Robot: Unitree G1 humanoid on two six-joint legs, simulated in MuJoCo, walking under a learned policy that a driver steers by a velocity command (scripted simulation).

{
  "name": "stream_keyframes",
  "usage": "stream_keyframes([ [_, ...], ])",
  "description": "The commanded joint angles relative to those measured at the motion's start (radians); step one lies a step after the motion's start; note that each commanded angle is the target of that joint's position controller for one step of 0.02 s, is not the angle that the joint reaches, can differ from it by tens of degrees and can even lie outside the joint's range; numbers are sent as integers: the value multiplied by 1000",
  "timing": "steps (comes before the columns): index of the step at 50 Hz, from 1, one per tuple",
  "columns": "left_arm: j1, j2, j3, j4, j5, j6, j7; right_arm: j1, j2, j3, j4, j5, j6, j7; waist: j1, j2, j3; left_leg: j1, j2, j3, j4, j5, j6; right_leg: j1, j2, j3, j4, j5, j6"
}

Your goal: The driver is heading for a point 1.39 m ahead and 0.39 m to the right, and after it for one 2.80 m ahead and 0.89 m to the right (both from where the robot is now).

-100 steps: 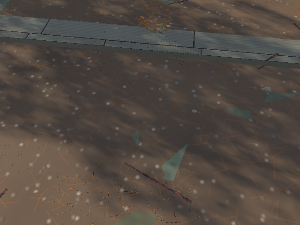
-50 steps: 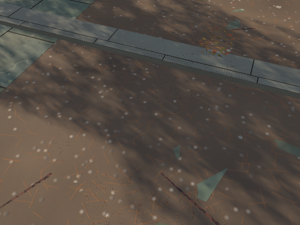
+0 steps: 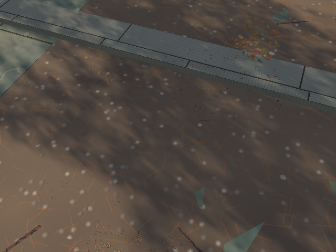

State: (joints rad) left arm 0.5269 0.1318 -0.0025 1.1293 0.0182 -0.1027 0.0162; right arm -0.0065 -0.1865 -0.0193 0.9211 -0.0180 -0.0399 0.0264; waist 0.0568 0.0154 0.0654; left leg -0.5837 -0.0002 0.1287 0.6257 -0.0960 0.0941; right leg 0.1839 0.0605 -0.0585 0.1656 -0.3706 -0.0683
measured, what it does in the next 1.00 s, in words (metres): walks ahead: left foot, then right foot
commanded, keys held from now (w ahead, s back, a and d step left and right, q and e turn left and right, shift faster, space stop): w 0.94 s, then w+e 0.06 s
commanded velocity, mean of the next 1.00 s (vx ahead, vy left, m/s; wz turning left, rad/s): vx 0.49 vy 0.00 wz -0.01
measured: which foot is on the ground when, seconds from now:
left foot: up 0.00-0.04, down 0.06-0.60, up 0.62-1.00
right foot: down 0.00-0.08, up 0.10-0.58, down 0.60-1.00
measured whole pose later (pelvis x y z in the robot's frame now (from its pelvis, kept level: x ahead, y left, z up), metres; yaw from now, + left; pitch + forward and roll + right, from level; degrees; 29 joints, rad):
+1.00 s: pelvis +0.57 -0.02 +0.02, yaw +0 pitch +0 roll -1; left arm 0.47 0.16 0.03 1.07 0.01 -0.10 0.00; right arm 0.08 -0.20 -0.04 0.92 -0.03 -0.03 0.03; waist 0.05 0.04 0.04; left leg -0.63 0.11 0.03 0.75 -0.04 0.03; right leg 0.03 0.09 -0.08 0.19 -0.23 -0.09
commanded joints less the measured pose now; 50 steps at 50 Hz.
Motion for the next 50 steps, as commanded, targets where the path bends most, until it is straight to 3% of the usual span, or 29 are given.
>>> stream_keyframes([
  [1, -2, 182, 33, -24, 3, -7, 11, 164, -107, -34, -1, 3, -20, -19, -137, -133, -46, 264, -78, 15, -47, -43, 62, -79, -263, 44, 269, 1215, -65],
  [2, -27, 192, 37, -31, -1, -1, 10, 319, -125, -49, 51, 1, -28, -27, -203, -121, -121, 432, -79, 4, -121, -8, 82, -114, -250, 32, 452, 1157, -58],
  [3, -30, 175, 33, -46, -7, 1, 4, 462, -176, -69, 87, -20, -33, -37, -253, -73, -202, 653, 46, -128, -153, -104, 117, -279, -214, 16, 701, 882, -53],
  [4, 47, 66, 15, -72, -25, 5, -10, 528, -264, -90, 87, -42, -32, -37, -196, 123, -305, 875, 344, -588, -212, -237, 226, -589, -52, -24, 1094, 136, -25],
  [5, 49, 129, 39, -70, -20, 11, -15, 462, -251, -92, 86, -7, -21, -22, -169, 99, -320, 861, 396, -868, -368, -341, 290, -750, 11, 103, 1255, -112, -37],
  [6, -52, 152, 47, -105, -8, 13, -14, 336, -198, -78, 66, 12, -22, -19, -118, 48, -143, 711, 366, -714, -408, -427, 248, -824, -66, 120, 1236, -16, -48],
  [7, -120, 148, 48, -122, -1, 8, -18, 270, -125, -60, 54, 14, -32, -14, -101, -9, -44, 560, 324, -594, -453, -352, 215, -805, -102, 111, 1176, 56, -48],
  [8, -132, 126, 49, -121, 2, 12, -20, 248, -87, -48, 59, 7, -43, -15, -64, -34, -2, 463, 277, -498, -475, -244, 177, -753, -131, 111, 1116, 89, -43],
  [10, -99, 87, 45, -113, 20, 37, -30, 285, -50, -31, 90, 5, -61, -25, -18, -11, -1, 372, 217, -361, -490, -70, 138, -660, -156, 106, 1031, 101, -17],
  [12, -130, 86, 48, -131, 22, 54, -38, 344, -80, -33, 111, 6, -75, -29, -9, 6, 5, 370, 195, -295, -498, 53, 135, -684, -163, 80, 980, 123, 2],
  [14, -223, 102, 51, -167, 22, 65, -43, 383, -105, -35, 118, 8, -78, -29, -20, 17, 27, 393, 177, -250, -520, 87, 126, -764, -178, 54, 911, 193, 19],
  [17, -373, 113, 50, -221, 12, 66, -47, 445, -99, -27, 124, 10, -73, -28, -58, 25, 46, 450, 152, -203, -524, 204, 99, -841, -179, 19, 761, 303, 39],
  [20, -486, 96, 40, -260, 3, 61, -50, 503, -95, -20, 134, 10, -72, -31, -92, 40, 45, 509, 139, -166, -506, 316, 75, -822, -148, -18, 590, 377, 44],
  [25, -595, 108, 37, -306, 1, 49, -46, 569, -108, -19, 158, -4, -66, -45, -119, 55, 48, 695, 190, -162, -445, 469, 90, -827, -104, -40, 438, 344, 5],
  [28, -489, 138, 52, -286, 2, 36, -33, 521, -134, -27, 154, -10, -65, -53, -48, 72, -8, 738, 210, -139, -288, 791, 76, -658, -42, -56, 380, 219, -49],
  [29, -368, 158, 64, -247, 3, 29, -25, 508, -143, -30, 153, -11, -62, -52, 1, 71, -69, 737, 200, -130, -153, 857, 66, -534, -13, -61, 344, 205, -71],
  [30, -198, 183, 79, -193, 14, 19, -16, 485, -143, -29, 146, -3, -59, -50, 75, 50, -151, 641, 170, -104, 42, 753, 49, -312, -32, -39, 281, 266, -98],
  [31, -26, 270, 104, -160, 40, 15, -5, 486, -106, -18, 111, 9, -62, -46, 123, -45, -278, 426, 113, -68, 345, 377, 34, -53, -258, 203, 284, 197, -150],
  [32, -25, 334, 121, -158, 41, 24, -15, 623, -14, -8, 110, 44, -58, -32, 41, -262, -368, 61, -90, -68, 700, -433, -4, 170, -510, 705, 169, 180, -310],
  [33, -120, 275, 112, -169, 2, 34, -25, 528, -112, -32, 108, 16, -51, -37, 26, -75, -274, -25, -26, -194, 744, -368, 16, 67, -446, 685, 112, 67, -270],
  [34, -223, 215, 94, -186, -7, 31, -29, 434, -111, -36, 74, 11, -57, -32, -6, -56, -127, -48, 15, -189, 698, -268, 17, -89, -413, 524, 78, 87, -232],
  [35, -265, 165, 81, -186, -1, 23, -32, 395, -94, -35, 67, 9, -59, -30, -31, -15, -61, -17, 46, -184, 644, -211, 13, -201, -369, 425, 41, 193, -201],
  [37, -255, 111, 62, -157, -3, 10, -23, 413, -58, -34, 72, -15, -35, -19, -82, -43, -33, 73, 80, -176, 556, -177, -7, -320, -292, 278, 8, 314, -146],
  [39, -194, 127, 62, -129, -6, -5, -18, 409, -41, -34, 68, -20, -17, -9, -95, -53, -33, 82, 82, -153, 517, -164, -25, -336, -272, 224, -5, 412, -143],
  [42, -140, 165, 66, -113, -8, -11, -17, 292, -51, -36, 25, -22, -1, 0, -86, -61, 3, -17, 106, -122, 432, -79, -51, -327, -253, 168, -40, 443, -139],
  [47, -55, 156, 55, -98, -8, -8, -17, 78, -50, -26, -49, -7, -3, 4, -34, -74, 33, -64, 96, -72, 171, 69, -74, -262, -220, 104, -47, 560, -111],
  [50, 10, 160, 53, -80, -6, -5, -11, -17, -50, -20, -83, -5, -8, 2, -2, -82, 39, -58, 69, -57, 54, 96, -71, -187, -232, 130, -20, 616, -118],
])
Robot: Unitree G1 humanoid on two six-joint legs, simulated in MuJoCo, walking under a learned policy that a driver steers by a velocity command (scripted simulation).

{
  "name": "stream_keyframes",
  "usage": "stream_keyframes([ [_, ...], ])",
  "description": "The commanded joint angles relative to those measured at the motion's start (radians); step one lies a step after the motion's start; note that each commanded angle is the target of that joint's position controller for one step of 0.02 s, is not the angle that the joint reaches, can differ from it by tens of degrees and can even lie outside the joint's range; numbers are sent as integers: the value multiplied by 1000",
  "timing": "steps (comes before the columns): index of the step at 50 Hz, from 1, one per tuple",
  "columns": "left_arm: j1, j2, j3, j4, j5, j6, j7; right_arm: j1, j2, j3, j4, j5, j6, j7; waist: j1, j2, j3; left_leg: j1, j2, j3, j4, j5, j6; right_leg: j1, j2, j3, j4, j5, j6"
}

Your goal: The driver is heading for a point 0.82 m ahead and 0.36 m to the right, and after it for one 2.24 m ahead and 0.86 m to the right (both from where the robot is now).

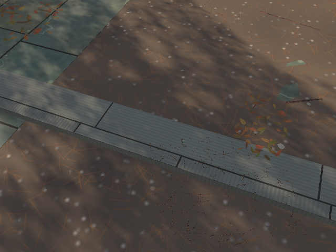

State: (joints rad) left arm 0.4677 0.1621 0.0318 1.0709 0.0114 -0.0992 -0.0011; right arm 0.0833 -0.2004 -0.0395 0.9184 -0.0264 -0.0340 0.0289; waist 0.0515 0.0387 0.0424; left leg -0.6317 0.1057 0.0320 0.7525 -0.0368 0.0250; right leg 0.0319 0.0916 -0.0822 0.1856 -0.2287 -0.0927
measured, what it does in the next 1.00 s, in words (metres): walks ahead, turning right: left foot, then right foot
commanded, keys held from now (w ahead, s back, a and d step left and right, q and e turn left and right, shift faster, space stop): w+e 1.00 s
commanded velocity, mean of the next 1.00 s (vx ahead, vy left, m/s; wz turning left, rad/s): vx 0.50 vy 0.00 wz -0.49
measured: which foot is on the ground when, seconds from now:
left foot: up 0.00-0.14, down 0.16-0.72, up 0.74-1.00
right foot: down 0.00-0.18, up 0.20-0.68, down 0.70-1.00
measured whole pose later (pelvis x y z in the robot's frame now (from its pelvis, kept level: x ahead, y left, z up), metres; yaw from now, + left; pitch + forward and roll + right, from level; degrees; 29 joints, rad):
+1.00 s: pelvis +0.49 -0.10 +0.00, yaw -32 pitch +1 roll +0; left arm 0.35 0.26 0.08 0.90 0.00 -0.05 -0.01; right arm 0.12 -0.25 -0.05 0.78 -0.05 -0.03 0.02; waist 0.04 0.03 0.05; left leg -0.67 0.14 -0.03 1.02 -0.22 -0.05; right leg -0.12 0.15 0.04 0.30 -0.19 -0.14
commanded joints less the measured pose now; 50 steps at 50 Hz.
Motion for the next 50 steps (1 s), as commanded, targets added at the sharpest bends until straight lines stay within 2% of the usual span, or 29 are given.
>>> stream_keyframes([
  [1, 80, 135, 19, -19, 3, -6, 9, -128, -41, 0, -91, 4, -16, -2, 9, -108, 63, -16, -44, 38, -99, 28, 1, 0, -273, 165, -22, 494, -103],
  [3, 80, 149, 23, -18, 10, 0, 15, -158, -54, -2, -112, 6, -26, -3, 7, -110, 64, -15, -54, 26, -142, -13, 12, 57, -297, 194, 19, 544, -115],
  [5, 47, 167, 30, -27, 15, 3, 20, -123, -73, -8, -116, 9, -39, -7, -25, -116, 49, 67, -75, 21, -194, -79, 32, 73, -306, 205, 80, 639, -103],
  [7, -2, 182, 36, -38, 11, 5, 16, 78, -108, -26, -58, 7, -56, -21, -116, -106, -49, 345, -128, 40, -286, -100, 62, 25, -264, 183, 291, 785, -69],
  [8, -19, 168, 33, -54, 0, 3, 11, 243, -153, -44, -15, -12, -69, -34, -180, -66, -154, 602, -57, -22, -305, -72, 92, -114, -213, 153, 499, 637, -51],
  [9, 15, 91, 16, -100, -27, 3, 7, 377, -256, -68, -17, -42, -74, -47, -193, 81, -317, 878, 231, -353, -335, -191, 148, -366, -109, 91, 827, 201, -21],
  [10, 93, 83, 23, -105, -41, 12, 11, 340, -282, -79, -20, -25, -54, -36, -136, 233, -392, 954, 367, -700, -465, -229, 233, -585, -6, 97, 1050, -297, -13],
  [11, 32, 147, 40, -99, -16, 27, 16, 229, -195, -61, -48, -9, -43, -32, -98, 69, -241, 813, 325, -588, -487, -336, 205, -646, -93, 144, 1109, -221, -22],
  [12, -42, 132, 40, -110, -6, 29, 7, 156, -118, -40, -58, 0, -48, -29, -89, -4, -108, 658, 275, -436, -523, -326, 179, -646, -129, 144, 1076, -140, -17],
  [13, -64, 101, 39, -116, -3, 34, -1, 127, -89, -32, -54, -2, -55, -29, -65, -4, -43, 555, 227, -322, -561, -259, 145, -616, -159, 140, 1028, -95, -13],
  [14, -77, 99, 43, -123, 13, 46, -9, 137, -72, -27, -39, 2, -62, -36, -46, 26, -14, 495, 194, -238, -580, -193, 125, -592, -179, 138, 995, -77, -6],
  [16, -70, 77, 43, -128, 22, 71, -23, 179, -65, -24, -17, 9, -79, -40, -26, 41, -14, 462, 171, -142, -597, -88, 111, -572, -184, 121, 988, -42, 7],
  [18, -124, 73, 44, -155, 22, 83, -33, 211, -82, -29, -4, 16, -93, -40, -19, 35, -6, 480, 168, -69, -612, -8, 114, -632, -195, 112, 973, 17, 15],
  [20, -196, 78, 44, -183, 22, 89, -41, 239, -91, -31, 3, 12, -96, -41, -25, 29, 7, 500, 160, -7, -620, 40, 114, -696, -204, 102, 935, 88, 24],
  [23, -313, 80, 37, -230, 19, 88, -53, 272, -90, -28, 15, 9, -96, -41, -42, 29, 36, 518, 136, 80, -622, 109, 109, -725, -197, 71, 781, 189, 36],
  [26, -421, 69, 23, -270, 21, 85, -63, 305, -112, -31, 23, 10, -94, -46, -68, 32, 50, 555, 138, 145, -614, 186, 100, -676, -180, 12, 596, 247, 30],
  [30, -498, 85, 21, -310, 28, 82, -69, 363, -142, -38, 44, 5, -76, -57, -87, 33, 57, 692, 175, 199, -550, 353, 96, -646, -147, -47, 476, 156, -13],
  [33, -418, 114, 36, -298, 33, 82, -58, 355, -180, -48, 45, 2, -54, -64, -42, 71, -6, 761, 184, 243, -344, 756, 85, -513, -57, -97, 439, 1, -71],
  [34, -335, 131, 47, -276, 31, 77, -52, 352, -194, -52, 41, 3, -42, -62, -11, 73, -56, 764, 183, 246, -202, 804, 85, -428, -19, -103, 409, -36, -95],
  [35, -203, 154, 63, -236, 37, 67, -42, 341, -201, -54, 32, 8, -32, -57, 49, 43, -131, 693, 172, 260, 9, 709, 67, -248, 10, -89, 324, 0, -123],
  [36, -66, 240, 93, -204, 50, 61, -28, 332, -179, -47, 1, 9, -31, -53, 106, -45, -227, 470, 145, 259, 302, 375, 33, 1, -134, 125, 274, -80, -175],
  [37, -113, 353, 119, -233, 32, 71, -21, 327, -88, -35, -85, 23, -44, -34, 30, -305, -282, -3, -94, 196, 689, -490, -37, 279, -415, 696, 168, -52, -327],
  [38, -82, 347, 116, -240, 15, 86, -16, 209, -163, -44, -114, 10, -56, -27, 69, -99, -274, -111, -82, -22, 726, -451, -31, 250, -430, 749, 94, 38, -328],
  [39, -133, 305, 104, -231, 9, 86, -7, 161, -133, -35, -130, 21, -68, -23, 38, -60, -158, -140, -31, -48, 674, -349, -20, 147, -412, 599, 90, 108, -303],
  [40, -177, 248, 90, -229, 2, 79, -4, 188, -128, -32, -115, 22, -75, -25, -11, -4, -71, -83, 6, -49, 561, -297, -19, 7, -366, 503, 72, 237, -257],
  [42, -239, 199, 72, -241, -7, 61, 3, 215, -125, -33, -107, -16, -44, -27, -73, -8, -51, 32, 30, -61, 453, -285, -37, -121, -274, 382, 55, 364, -212],
  [43, -232, 195, 68, -242, -11, 50, 2, 226, -122, -33, -108, -24, -26, -24, -82, -20, -60, 59, 28, -59, 425, -286, -48, -144, -258, 363, 50, 406, -210],
  [46, -172, 235, 74, -232, -12, 33, -2, 169, -108, -29, -139, -26, 0, -14, -75, -40, -48, 24, 20, -35, 335, -226, -75, -172, -221, 336, 28, 425, -203],
  [50, -69, 234, 72, -227, -7, 34, 0, 14, -119, -27, -200, -22, 10, -14, -18, -83, -22, -135, 16, -30, 273, -127, -90, -84, -218, 388, 24, 376, -179],
])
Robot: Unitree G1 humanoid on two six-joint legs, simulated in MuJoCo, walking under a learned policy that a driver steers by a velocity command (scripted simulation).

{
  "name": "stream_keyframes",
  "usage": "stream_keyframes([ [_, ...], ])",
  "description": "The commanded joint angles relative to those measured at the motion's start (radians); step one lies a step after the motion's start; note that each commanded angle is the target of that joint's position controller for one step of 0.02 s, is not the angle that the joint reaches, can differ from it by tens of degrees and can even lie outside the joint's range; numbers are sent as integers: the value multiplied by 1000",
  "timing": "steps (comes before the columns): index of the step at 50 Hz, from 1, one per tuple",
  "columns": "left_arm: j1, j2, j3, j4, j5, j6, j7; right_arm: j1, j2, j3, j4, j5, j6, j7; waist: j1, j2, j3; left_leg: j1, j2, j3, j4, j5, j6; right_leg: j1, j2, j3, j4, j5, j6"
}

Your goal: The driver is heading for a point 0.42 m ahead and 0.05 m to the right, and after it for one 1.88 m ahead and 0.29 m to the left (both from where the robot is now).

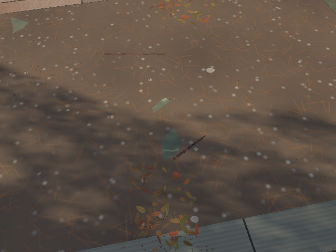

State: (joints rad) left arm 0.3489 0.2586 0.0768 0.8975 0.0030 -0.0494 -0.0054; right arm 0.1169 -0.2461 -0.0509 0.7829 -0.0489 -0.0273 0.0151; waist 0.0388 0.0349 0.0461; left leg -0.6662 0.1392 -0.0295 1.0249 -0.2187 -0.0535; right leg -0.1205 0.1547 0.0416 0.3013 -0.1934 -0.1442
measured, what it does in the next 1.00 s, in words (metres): climbs: left foot 0.04 m higher, then right foot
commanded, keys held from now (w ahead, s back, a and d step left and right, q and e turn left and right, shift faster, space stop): w+e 0.34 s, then e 0.08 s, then q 0.58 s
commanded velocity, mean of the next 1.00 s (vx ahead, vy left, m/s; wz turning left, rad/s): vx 0.28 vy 0.00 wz -0.16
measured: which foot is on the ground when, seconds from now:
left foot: up 0.00-0.20, down 0.22-0.66, up 0.68-1.00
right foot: down 0.00-0.26, up 0.28-0.64, down 0.66-1.00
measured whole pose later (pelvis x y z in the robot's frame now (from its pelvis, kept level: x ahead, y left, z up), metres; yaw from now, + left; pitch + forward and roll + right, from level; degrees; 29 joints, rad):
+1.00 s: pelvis +0.34 -0.03 +0.03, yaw -5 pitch +0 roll -1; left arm 0.20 0.22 0.03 0.71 0.04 0.00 0.04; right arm 0.20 -0.27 -0.07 0.74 -0.02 0.08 0.02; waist 0.00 0.02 0.04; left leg -0.41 0.03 0.05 0.86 -0.43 0.00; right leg -0.32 -0.05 -0.19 0.46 -0.15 -0.04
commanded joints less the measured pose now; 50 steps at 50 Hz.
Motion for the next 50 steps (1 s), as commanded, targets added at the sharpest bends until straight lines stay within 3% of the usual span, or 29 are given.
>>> stream_keyframes([
  [1, 74, 140, 27, -53, 1, -15, 6, -54, -78, -15, -80, 0, 2, 0, 6, -75, -21, -139, -18, 26, -18, 68, -11, 100, -286, 280, -91, 334, -127],
  [5, 138, 149, 26, -54, 5, -7, 16, -185, -54, 6, -149, -1, 2, 8, 41, -83, 5, -192, -53, 34, -124, 48, -7, 175, -295, 306, -68, 380, -121],
  [8, 155, 162, 24, -54, 10, -1, 20, -251, -46, 21, -195, 17, -5, 16, 55, -117, 20, -63, -110, 79, -267, 28, 23, 140, -286, 305, -54, 485, -106],
  [9, 142, 171, 24, -56, 13, -4, 21, -214, -57, 19, -197, 19, -11, 13, 29, -145, 0, 5, -131, 80, -275, -1, 45, 143, -305, 312, -23, 590, -90],
  [11, 55, 187, 23, -86, 10, -16, 10, 42, -106, -2, -132, 25, -24, -7, -99, -142, -122, 374, -210, 111, -359, -94, 107, 33, -256, 256, 190, 913, -31],
  [12, 6, 174, 21, -112, -12, -25, 3, 214, -172, -27, -97, 12, -38, -20, -197, -71, -229, 667, -120, -9, -446, -53, 152, -130, -185, 211, 436, 819, 22],
  [13, 13, 121, 11, -179, -40, -30, 2, 359, -308, -69, -95, -10, -35, -28, -241, 180, -437, 940, 182, -465, -596, -330, 245, -371, -25, 102, 816, 293, 76],
  [14, 39, 122, 6, -186, 7, -32, -4, 254, -259, -54, -99, 5, -25, -30, -133, 242, -403, 854, 292, -750, -720, -307, 281, -474, -38, 124, 956, -244, 57],
  [15, 35, 123, 9, -169, 26, -19, -4, 165, -178, -36, -112, 11, -20, -32, -89, 92, -226, 687, 289, -652, -714, -387, 285, -508, -104, 107, 1024, -215, 50],
  [16, -1, 106, 4, -168, 31, -8, -13, 118, -113, -20, -105, 15, -20, -30, -71, -13, -108, 570, 239, -513, -740, -376, 266, -520, -152, 79, 978, -169, 47],
  [18, 1, 71, 3, -174, 31, 19, -21, 81, -72, -10, -78, 15, -35, -31, -22, 38, 4, 422, 167, -286, -789, -150, 225, -484, -193, 56, 908, -165, 65],
  [20, 4, 69, 7, -183, 26, 47, -19, 98, -79, -14, -62, 24, -60, -20, -8, 62, -3, 395, 168, -132, -793, 240, 243, -453, -187, 22, 933, -150, 83],
  [22, -51, 72, 9, -217, 26, 54, -16, 122, -95, -20, -43, 31, -80, -12, -10, 55, -15, 421, 176, -56, -800, 469, 265, -483, -188, 36, 896, -108, 91],
  [24, -90, 48, -2, -243, 28, 52, -23, 127, -104, -19, -29, 28, -79, -13, 0, 60, -33, 454, 140, 15, -797, 507, 246, -484, -182, 52, 744, -35, 102],
  [26, -121, -3, -31, -250, 23, 46, -42, 89, -100, -14, -33, 30, -65, -10, -4, 98, -61, 408, 56, 128, -788, 479, 207, -324, -171, -13, 451, 48, 118],
  [27, -153, -4, -35, -248, 25, 43, -48, 124, -107, -17, -19, 35, -56, -9, -34, 105, -78, 430, 42, 126, -781, 488, 205, -281, -148, -64, 390, 83, 129],
  [30, -155, 24, -32, -248, 34, 29, -37, 163, -152, -29, 0, 49, -43, -2, -31, 91, -98, 493, 67, 58, -699, 501, 177, -196, -147, -70, 246, 137, 119],
  [31, -115, 28, -31, -230, 39, 19, -28, 158, -155, -31, 1, 54, -37, -3, -10, 69, -103, 486, 51, 50, -643, 453, 154, -120, -146, -70, 158, 198, 113],
  [32, -74, 54, -26, -210, 50, 5, -19, 191, -130, -25, 8, 47, -31, -1, -6, 18, -127, 474, 8, 51, -562, 365, 123, -25, -163, -57, 95, 247, 110],
  [33, -26, 118, -16, -214, 64, -9, -7, 235, -83, -12, -6, 39, -26, -2, -4, -97, -198, 403, -45, 81, -427, 83, 85, 112, -349, 87, 116, 541, 96],
  [34, -41, 184, -4, -244, 55, -1, 10, 346, -6, 11, -19, 61, -7, -11, -39, -298, -303, 289, -135, 98, -228, -376, 58, 222, -577, 289, 136, 772, -35],
  [35, -26, 170, 3, -238, 17, 12, 23, 305, -67, -2, -5, 67, 24, -24, 11, -281, -328, 253, -150, 45, -84, -452, 66, 176, -563, 310, 98, 645, -102],
  [36, -52, 141, -7, -237, 9, 21, 31, 257, -100, -15, -15, 56, 36, -23, -2, -226, -246, 196, -141, 17, 12, -419, 71, 125, -525, 264, 61, 540, -96],
  [38, -129, 88, -26, -243, 13, 27, 46, 215, -98, -25, -16, 42, 45, -22, -43, -180, -144, 163, -110, -3, 45, -317, 62, 32, -464, 158, 17, 484, -57],
  [41, -154, 60, -31, -251, 19, 20, 56, 235, -85, -34, -13, 34, 64, -19, -67, -145, -155, 209, -117, 21, 92, -246, 34, -26, -445, 60, 4, 497, -69],
  [46, -165, 67, -20, -247, 31, 27, 51, 155, -64, -31, -74, 28, 103, 2, -55, -185, -116, 235, -99, 48, -71, -196, 35, -106, -448, -4, -29, 159, -79],
  [50, -164, 110, -2, -245, 37, 43, 37, 127, -77, -29, -122, 34, 105, 17, -47, -192, -124, 334, -111, 93, -230, -212, 67, -140, -471, -33, 13, 106, -62],
])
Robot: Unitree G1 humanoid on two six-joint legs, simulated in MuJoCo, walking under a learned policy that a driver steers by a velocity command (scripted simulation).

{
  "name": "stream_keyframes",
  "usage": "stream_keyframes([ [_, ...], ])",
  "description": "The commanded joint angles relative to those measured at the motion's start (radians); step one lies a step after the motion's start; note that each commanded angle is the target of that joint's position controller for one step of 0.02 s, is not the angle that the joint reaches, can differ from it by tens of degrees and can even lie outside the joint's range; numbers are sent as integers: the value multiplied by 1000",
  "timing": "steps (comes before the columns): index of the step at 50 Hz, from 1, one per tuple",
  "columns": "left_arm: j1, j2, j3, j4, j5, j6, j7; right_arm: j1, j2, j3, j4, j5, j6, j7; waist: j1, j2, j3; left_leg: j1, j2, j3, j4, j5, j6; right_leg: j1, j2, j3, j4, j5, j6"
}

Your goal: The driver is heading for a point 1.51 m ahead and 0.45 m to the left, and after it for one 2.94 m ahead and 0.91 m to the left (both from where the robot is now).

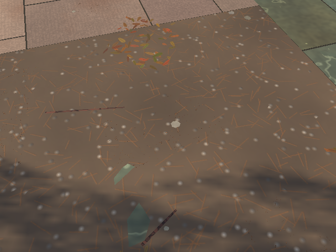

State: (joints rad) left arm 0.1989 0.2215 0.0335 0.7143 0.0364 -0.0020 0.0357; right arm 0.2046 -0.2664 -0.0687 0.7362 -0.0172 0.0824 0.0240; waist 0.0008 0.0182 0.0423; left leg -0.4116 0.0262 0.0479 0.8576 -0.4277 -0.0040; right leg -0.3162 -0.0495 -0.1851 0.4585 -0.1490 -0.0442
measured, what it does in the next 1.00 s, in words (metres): steps on the spot, turning left: left foot, then right foot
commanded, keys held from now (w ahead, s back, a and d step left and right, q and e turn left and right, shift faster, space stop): q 0.78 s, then no key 0.22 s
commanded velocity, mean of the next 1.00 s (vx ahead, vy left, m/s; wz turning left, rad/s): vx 0.01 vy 0.00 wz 0.52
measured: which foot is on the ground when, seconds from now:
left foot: up 0.00-0.06, down 0.08-0.54, up 0.56-0.92, down 0.94-1.00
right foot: down 0.00-0.08, up 0.10-0.52, down 0.54-0.94, up 0.96-1.00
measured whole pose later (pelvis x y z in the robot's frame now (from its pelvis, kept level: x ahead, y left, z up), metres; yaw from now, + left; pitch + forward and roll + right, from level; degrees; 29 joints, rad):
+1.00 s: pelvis -0.02 +0.01 +0.00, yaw +32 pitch +0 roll +0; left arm 0.24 0.28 0.05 0.72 0.01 0.05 0.01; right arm 0.16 -0.25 -0.04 0.65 -0.02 0.04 0.02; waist 0.03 -0.04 0.07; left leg -0.26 -0.05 0.00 0.52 -0.25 0.05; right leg -0.31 -0.05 -0.08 0.70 -0.43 0.00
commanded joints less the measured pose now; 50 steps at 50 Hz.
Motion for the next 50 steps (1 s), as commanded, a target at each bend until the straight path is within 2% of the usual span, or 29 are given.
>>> stream_keyframes([
  [1, -19, 159, 47, -61, 1, -1, -6, 48, -57, -11, -82, 5, -9, 9, -17, -167, -125, 114, -4, 29, -121, 14, 30, 50, -269, 183, -120, 61, -147],
  [3, -11, 167, 54, -49, -10, 13, -8, 111, -67, -13, -70, 2, -28, 10, -49, -96, -121, 250, -31, 26, -347, 137, 64, -23, -223, 111, -6, -26, -61],
  [4, 34, 130, 50, -41, -6, 26, -14, 122, -132, -25, -73, -10, -41, 2, -38, 105, -74, 260, 106, -211, -551, 125, 95, -117, -137, 24, 193, -186, 20],
  [5, 27, 78, 34, -94, -16, 40, -7, 81, -281, -59, -121, -6, -46, -5, -17, 320, -1, 221, 353, -608, -645, 265, 203, -345, 51, 21, 364, -470, 94],
  [6, -50, 115, 40, -105, -4, 54, -2, 141, -278, -73, -105, -13, -39, -22, -75, 221, 6, 149, 357, -569, -638, 348, 285, -306, 38, 163, 554, -457, 87],
  [7, -45, 112, 41, -100, -18, 57, -8, 92, -218, -54, -108, -6, -38, -30, -31, 168, 6, 135, 286, -469, -610, 328, 277, -300, 25, 207, 601, -364, 86],
  [8, -31, 117, 43, -88, -23, 49, -13, 20, -177, -41, -122, 2, -36, -32, 4, 132, 13, 134, 212, -387, -602, 284, 236, -295, 16, 220, 586, -272, 81],
  [10, 4, 139, 54, -60, 2, 36, -19, -42, -139, -30, -151, 8, -41, -32, 16, 124, -53, 217, 139, -321, -553, 441, 213, -291, 35, 203, 612, -199, 83],
  [11, 9, 138, 54, -56, 2, 36, -23, -20, -133, -29, -150, 12, -45, -29, 10, 94, -87, 254, 138, -320, -533, 516, 217, -286, 41, 205, 619, -203, 88],
  [14, -27, 108, 42, -73, -14, 43, -23, 50, -154, -39, -137, 10, -50, -28, -22, 80, -100, 326, 142, -360, -518, 499, 228, -307, 47, 211, 521, -226, 97],
  [19, -64, 108, 32, -97, -18, 43, -15, 76, -177, -50, -142, -3, -41, -25, -51, 112, -86, 286, 141, -449, -496, 431, 250, -228, 73, 219, 363, -272, 82],
  [23, -26, 118, 29, -103, -34, 28, -7, 36, -187, -58, -149, -5, -39, -14, -28, 119, -108, 232, 124, -518, -456, 563, 231, -91, 104, 221, 237, -287, 55],
  [25, 36, 110, 26, -91, -37, 19, 0, -16, -180, -58, -152, 8, -37, -10, 19, 111, -113, 176, 79, -523, -422, 541, 179, 45, 118, 213, 43, -193, 40],
  [26, 74, 124, 30, -83, -29, 11, 7, -40, -162, -53, -157, 20, -39, -13, 44, 84, -116, 101, 36, -504, -382, 438, 127, 159, 79, 245, -98, -102, 28],
  [27, 77, 205, 45, -93, -12, 7, 16, -6, -100, -38, -166, 27, -43, -15, 22, -82, -126, -10, -49, -397, -237, 186, 63, 246, -133, 437, -208, -159, -23],
  [28, -21, 298, 64, -117, -8, 14, 12, 55, -84, -35, -164, 20, -42, -21, -28, -302, -80, -154, -226, -156, -49, -134, 25, 201, -331, 665, -257, -4, -138],
  [29, -2, 240, 59, -123, -4, 15, 3, 53, -167, -55, -144, -16, -37, -24, -11, -204, -87, -114, -135, -153, 159, -159, 12, 132, -359, 635, -217, 109, -206],
  [30, -40, 164, 35, -131, -10, 11, -1, 46, -177, -63, -125, -12, -35, -17, -32, -124, -71, -99, -117, -165, 231, -100, 8, 105, -296, 541, -199, 136, -197],
  [31, -81, 132, 25, -138, -12, 10, -2, 57, -166, -62, -109, -11, -29, -10, -49, -98, -47, -98, -105, -156, 285, -38, -4, 93, -229, 440, -187, 143, -166],
  [33, -94, 130, 23, -144, -9, 7, 7, 69, -142, -56, -99, -4, -18, 11, -42, -153, -53, -149, -99, -128, 299, 20, -29, 171, -157, 327, -166, 183, -137],
  [34, -69, 133, 26, -139, -8, 7, 8, 54, -137, -52, -99, 1, -15, 16, -23, -153, -58, -159, -98, -112, 281, 23, -42, 202, -153, 304, -158, 211, -139],
  [37, 18, 158, 41, -109, -10, 9, 9, -17, -115, -40, -123, 8, -5, 21, 25, -159, -57, -187, -81, -95, 159, 9, -67, 295, -186, 294, -148, 192, -166],
  [40, 33, 172, 51, -100, -8, 9, -1, -49, -89, -26, -139, 7, -1, 25, 39, -173, -65, -111, -56, -70, 12, -20, -61, 284, -206, 268, -133, 182, -174],
  [44, 24, 193, 58, -78, -4, 12, -23, -30, -76, -14, -142, 17, -12, 13, 33, -199, -91, 59, -87, 6, -205, -27, -20, 220, -192, 226, -63, 282, -168],
  [46, 0, 197, 56, -64, -22, 21, -26, 30, -53, -4, -120, 9, -28, 2, -18, -164, -100, 207, -100, 34, -460, 178, 7, 158, -162, 186, 20, 269, -119],
  [47, 33, 178, 50, -54, -26, 19, -28, 44, -93, -4, -126, -15, -46, -3, -29, -87, -120, 346, -28, -94, -551, 284, 29, 40, -150, 166, 81, 179, -50],
  [48, 46, 81, 21, -98, -27, 20, -40, 30, -211, -25, -152, -20, -60, -9, -1, 205, -143, 448, 254, -446, -599, 430, 110, -151, -19, 59, 259, -183, 42],
  [49, -19, 107, 22, -97, -26, 42, -26, 69, -199, -28, -135, -10, -64, -17, -67, 213, -125, 315, 333, -480, -578, 538, 233, -133, 24, 151, 375, -444, 51],
  [50, -12, 129, 28, -87, -29, 55, -28, 40, -146, -9, -135, -6, -67, -20, -40, 139, -92, 297, 295, -424, -579, 539, 256, -131, 13, 197, 448, -426, 56],
])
